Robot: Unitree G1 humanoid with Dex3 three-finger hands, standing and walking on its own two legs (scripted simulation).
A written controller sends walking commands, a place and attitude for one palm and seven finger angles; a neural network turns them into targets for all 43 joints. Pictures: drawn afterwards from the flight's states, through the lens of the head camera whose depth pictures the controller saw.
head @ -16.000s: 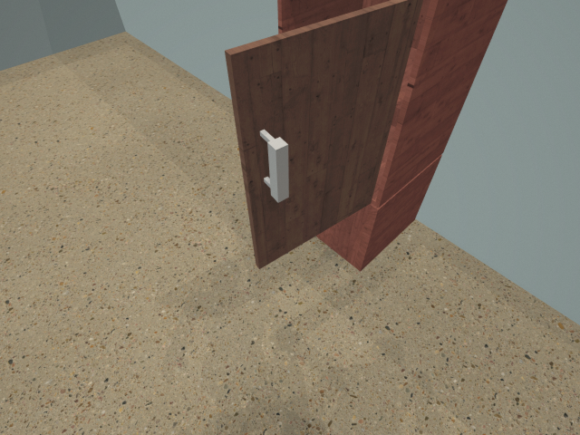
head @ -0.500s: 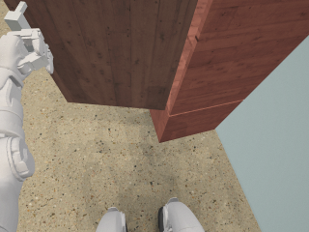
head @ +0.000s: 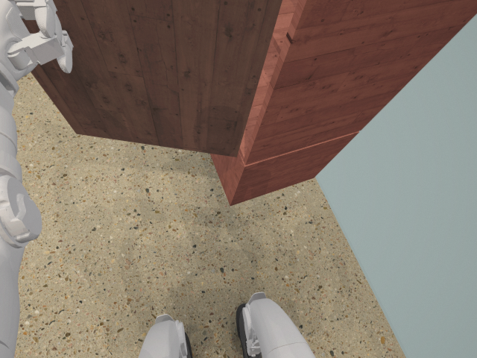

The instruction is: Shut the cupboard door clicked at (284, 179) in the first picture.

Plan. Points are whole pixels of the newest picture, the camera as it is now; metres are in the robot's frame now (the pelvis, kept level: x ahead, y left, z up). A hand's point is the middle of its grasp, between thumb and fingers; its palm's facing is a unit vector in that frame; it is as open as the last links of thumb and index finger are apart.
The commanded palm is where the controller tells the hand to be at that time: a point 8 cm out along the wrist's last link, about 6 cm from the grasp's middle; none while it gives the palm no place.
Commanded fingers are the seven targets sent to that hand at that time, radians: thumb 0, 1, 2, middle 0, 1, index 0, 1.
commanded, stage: push the door shut along its arc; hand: left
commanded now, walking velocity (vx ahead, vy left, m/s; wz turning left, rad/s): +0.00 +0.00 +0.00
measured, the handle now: out of the picture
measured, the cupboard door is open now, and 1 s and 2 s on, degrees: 63 55 55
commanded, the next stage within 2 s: pull the fist back off the door in 0.62 s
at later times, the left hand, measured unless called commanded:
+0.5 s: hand (67, 25) +0.58 +0.16 +0.12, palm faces -0.31 -0.95 +0.00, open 3.2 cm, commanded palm +0.61 +0.18 +0.11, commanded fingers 0.00 0.90 0.90 -1.30 -1.50 -1.30 -1.50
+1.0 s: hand (93, 9) +0.63 +0.13 +0.11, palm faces +0.12 -0.99 -0.02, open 3.0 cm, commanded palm +0.59 +0.16 +0.11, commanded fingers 0.00 0.90 0.90 -1.30 -1.50 -1.30 -1.50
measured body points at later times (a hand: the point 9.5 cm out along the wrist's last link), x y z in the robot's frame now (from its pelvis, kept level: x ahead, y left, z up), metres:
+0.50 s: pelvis +0.01 -0.01 -0.01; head +0.19 +0.02 +0.40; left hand +0.59 +0.21 +0.12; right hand -0.03 -0.28 -0.10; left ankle -0.01 +0.10 -0.66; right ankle +0.03 -0.14 -0.66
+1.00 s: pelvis -0.01 -0.01 -0.02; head +0.19 +0.01 +0.39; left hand +0.62 +0.18 +0.11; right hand -0.09 -0.23 -0.11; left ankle -0.01 +0.10 -0.66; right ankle +0.03 -0.14 -0.66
